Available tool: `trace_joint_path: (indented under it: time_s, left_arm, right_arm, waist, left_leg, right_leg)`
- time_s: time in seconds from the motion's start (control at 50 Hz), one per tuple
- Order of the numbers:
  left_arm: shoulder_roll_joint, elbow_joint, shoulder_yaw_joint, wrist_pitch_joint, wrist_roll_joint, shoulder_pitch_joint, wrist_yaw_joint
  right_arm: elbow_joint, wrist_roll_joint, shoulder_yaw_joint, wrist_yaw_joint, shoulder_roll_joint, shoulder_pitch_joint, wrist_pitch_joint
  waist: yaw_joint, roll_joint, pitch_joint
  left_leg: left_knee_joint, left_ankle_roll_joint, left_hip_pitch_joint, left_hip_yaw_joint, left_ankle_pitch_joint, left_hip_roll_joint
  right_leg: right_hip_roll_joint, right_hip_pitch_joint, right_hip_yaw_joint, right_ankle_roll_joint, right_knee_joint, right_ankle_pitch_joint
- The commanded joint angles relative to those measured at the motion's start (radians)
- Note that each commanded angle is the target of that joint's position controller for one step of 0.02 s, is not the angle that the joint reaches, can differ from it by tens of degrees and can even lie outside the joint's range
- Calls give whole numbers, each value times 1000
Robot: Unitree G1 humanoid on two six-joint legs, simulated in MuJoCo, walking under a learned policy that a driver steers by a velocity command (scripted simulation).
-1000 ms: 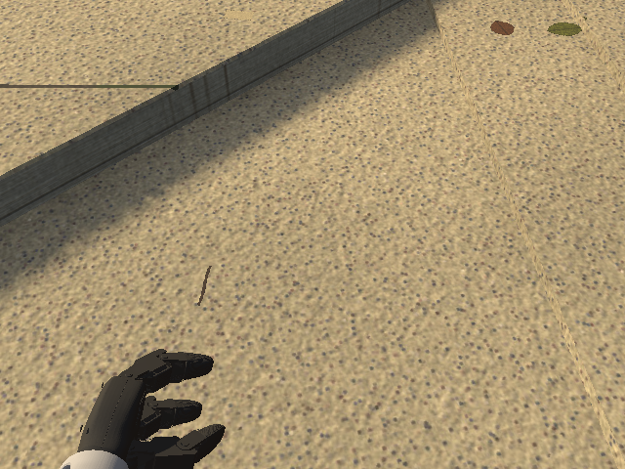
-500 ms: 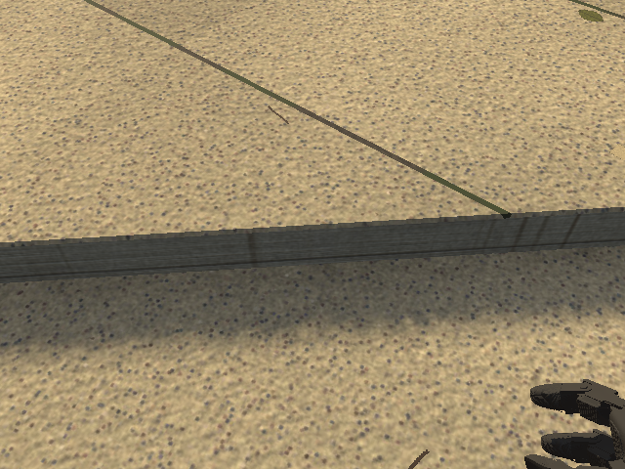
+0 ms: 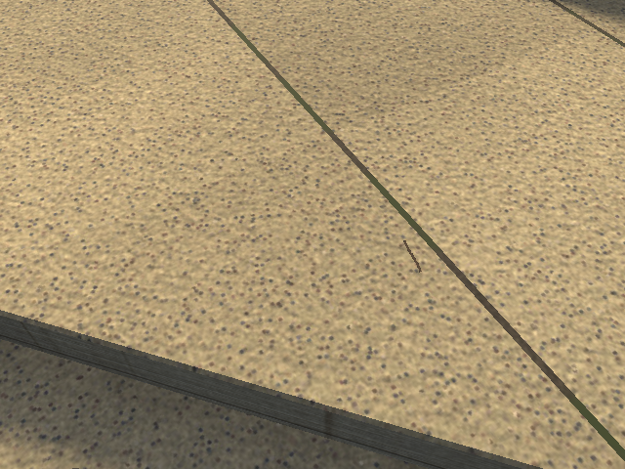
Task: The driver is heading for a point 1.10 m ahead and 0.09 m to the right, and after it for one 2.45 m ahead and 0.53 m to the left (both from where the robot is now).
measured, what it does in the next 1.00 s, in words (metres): climbs, turning right: left foot, then right foot 0.15 m higher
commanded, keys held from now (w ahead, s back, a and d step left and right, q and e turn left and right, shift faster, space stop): w+shift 0.44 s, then w+e+shift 0.56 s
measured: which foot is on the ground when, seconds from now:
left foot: up 0.00-0.32, down 0.34-0.74, up 0.76-1.00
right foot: down 0.00-0.32, up 0.34-0.72, down 0.74-1.00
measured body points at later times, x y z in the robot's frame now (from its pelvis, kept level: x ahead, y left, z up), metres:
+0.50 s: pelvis +0.42 +0.03 +0.01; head +0.43 +0.05 +0.46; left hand +0.52 +0.29 -0.10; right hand +0.48 -0.24 -0.11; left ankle +0.40 +0.09 -0.72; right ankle +0.38 -0.10 -0.46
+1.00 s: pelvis +0.89 +0.02 +0.15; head +0.91 +0.03 +0.60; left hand +0.93 +0.31 +0.02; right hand +1.12 -0.21 +0.15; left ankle +1.09 +0.15 -0.50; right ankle +0.73 +0.00 -0.57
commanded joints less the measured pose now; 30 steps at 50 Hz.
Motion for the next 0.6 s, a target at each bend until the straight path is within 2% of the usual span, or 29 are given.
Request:
trace_joint_path:
  time_s: [0.02,0.04,0.08,0.14,0.18,0.22,0.24,0.26,0.28,0.3,0.32,0.34,0.36,0.38,0.4,0.42,0.44,0.46,0.48,0.5,0.52,0.54,0.56,0.58,0.6]
  left_arm:
    - [94,43,43,-13,1,193,-9]
    - [81,75,36,-22,-1,215,-11]
    - [65,118,30,-43,-19,248,-23]
    - [95,139,33,-56,-29,250,-30]
    - [110,145,33,-60,-35,235,-31]
    - [153,163,38,-64,-38,269,-35]
    - [167,180,39,-63,-36,286,-34]
    - [177,182,38,-62,-41,281,-24]
    - [200,175,39,-56,-41,261,-13]
    - [199,168,37,-44,-48,222,-4]
    - [186,141,34,-38,-59,151,-11]
    - [65,122,12,-34,-43,169,-23]
    - [13,84,-5,-33,-65,325,-15]
    - [87,62,4,-29,-57,236,-7]
    - [56,47,-4,-26,-43,186,-9]
    - [21,41,-14,-21,-22,166,-15]
    - [-19,30,-25,-6,-9,155,-23]
    - [-70,6,-38,19,-11,123,-33]
    - [-136,-41,-54,41,-24,47,-24]
    - [-187,-85,-71,52,-34,-26,-10]
    - [-216,-136,-85,61,-46,-119,8]
    - [-224,-188,-101,64,-47,-194,15]
    - [-214,-220,-108,65,-54,-243,14]
    - [-161,-223,-106,73,-72,-286,3]
    - [-123,-199,-90,74,-69,-247,-4]
  right_arm:
    - [-126,-32,24,25,-20,-127,-10]
    - [-134,-33,33,35,6,-122,-4]
    - [-151,-35,49,41,34,-149,6]
    - [-220,-38,65,48,29,-283,-3]
    - [-253,-32,80,60,36,-372,-9]
    - [-264,-23,87,66,40,-417,-11]
    - [-253,-27,87,58,38,-394,-6]
    - [-229,-32,82,44,30,-321,-3]
    - [-201,-35,66,26,-8,-199,-3]
    - [-136,-42,49,11,-34,3,-7]
    - [-61,-45,23,-5,-72,221,-6]
    - [-29,-56,3,-14,-147,233,-10]
    - [-69,-63,-18,-22,-226,187,0]
    - [-74,-40,-28,-23,-179,129,14]
    - [-56,-30,-13,-23,-116,95,10]
    - [-30,-22,4,-14,-53,91,0]
    - [-7,-19,26,-9,11,99,-13]
    - [27,-23,38,-8,48,122,-25]
    - [74,-29,44,-2,68,170,-41]
    - [110,-33,50,5,80,183,-52]
    - [134,-28,55,10,85,177,-61]
    - [157,-24,64,16,96,151,-64]
    - [171,-16,74,4,102,114,-65]
    - [178,3,84,-2,104,139,-66]
    - [177,16,95,-15,113,143,-70]
  waist:
    - [98,-50,-52]
    - [77,-86,-30]
    - [56,-102,-6]
    - [43,-97,44]
    - [45,-89,58]
    - [54,-97,62]
    - [37,-117,35]
    - [-4,-145,-29]
    - [-68,-169,-109]
    - [-166,-171,-192]
    - [-275,-119,-268]
    - [-181,95,-255]
    - [-49,210,-371]
    - [-90,66,-325]
    - [-44,28,-166]
    - [-7,-19,-83]
    - [30,-30,-65]
    - [51,2,-31]
    - [56,44,-9]
    - [71,57,29]
    - [81,62,74]
    - [121,27,123]
    - [151,6,165]
    - [128,-27,194]
    - [134,-60,171]
  left_leg:
    - [67,-16,-444,-4,79,138]
    - [44,-25,-432,-10,72,143]
    - [2,-32,-465,-19,74,145]
    - [-168,-49,-500,20,177,142]
    - [-403,-49,-351,115,285,130]
    - [-514,-29,-214,187,326,110]
    - [-520,-13,-182,204,302,98]
    - [-502,2,-109,217,273,65]
    - [-512,25,-23,221,224,45]
    - [-592,46,187,212,266,39]
    - [-667,45,451,190,322,74]
    - [-684,24,602,-50,206,276]
    - [-757,131,696,-525,304,516]
    - [-858,171,640,-534,90,481]
    - [-885,176,506,-431,27,434]
    - [-891,150,367,-348,51,388]
    - [-881,123,251,-287,65,353]
    - [-902,109,158,-245,58,364]
    - [-930,107,103,-232,22,393]
    - [-953,92,56,-204,-36,414]
    - [-1013,60,-5,-141,-78,417]
    - [-1071,-4,-133,-45,-124,377]
    - [-1143,-39,-235,21,-101,359]
    - [-1261,-41,-318,104,32,324]
    - [-1256,-31,-297,187,349,287]
  right_leg:
    - [-278,396,459,-156,-373,-265]
    - [-259,354,391,-153,-386,-187]
    - [-247,338,303,-154,-414,-38]
    - [-227,294,142,-159,-481,206]
    - [-171,215,8,-125,-532,330]
    - [-184,215,-29,-121,-562,558]
    - [-196,283,-55,-120,-512,746]
    - [-209,346,-72,-120,-401,1068]
    - [-219,401,-87,-114,-237,1263]
    - [-205,350,-96,-109,-8,1270]
    - [-159,180,-91,-104,293,1094]
    - [-2,-108,-69,-86,697,-58]
    - [70,-324,94,-92,1009,-266]
    - [29,-458,89,-103,1120,-155]
    - [-4,-540,40,-98,1191,-144]
    - [-28,-567,21,-98,1230,-160]
    - [-41,-572,24,-102,1286,-172]
    - [-28,-627,29,-106,1419,-196]
    - [-2,-741,50,-120,1621,-264]
    - [14,-875,94,-139,1747,-298]
    - [28,-954,96,-156,1783,-316]
    - [12,-931,81,-163,1646,-278]
    - [3,-875,85,-155,1516,-253]
    - [25,-763,-31,-133,1327,-231]
    - [26,-654,-95,-122,1257,-184]
Keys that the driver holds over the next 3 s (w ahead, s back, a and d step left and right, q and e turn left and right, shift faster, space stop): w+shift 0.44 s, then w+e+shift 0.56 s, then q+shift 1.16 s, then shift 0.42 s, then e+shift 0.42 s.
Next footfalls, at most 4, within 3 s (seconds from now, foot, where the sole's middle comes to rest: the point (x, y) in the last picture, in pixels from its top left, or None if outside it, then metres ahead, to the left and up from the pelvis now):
0.34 left None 0.44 0.09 -0.76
0.74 right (318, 304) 0.77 -0.01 -0.61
1.10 left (275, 156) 1.23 0.08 -0.61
1.50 right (352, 107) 1.43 -0.14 -0.61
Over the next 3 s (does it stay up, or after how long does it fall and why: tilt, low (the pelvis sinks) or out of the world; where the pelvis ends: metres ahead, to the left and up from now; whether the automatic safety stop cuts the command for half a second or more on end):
stays up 1.33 -0.01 0.16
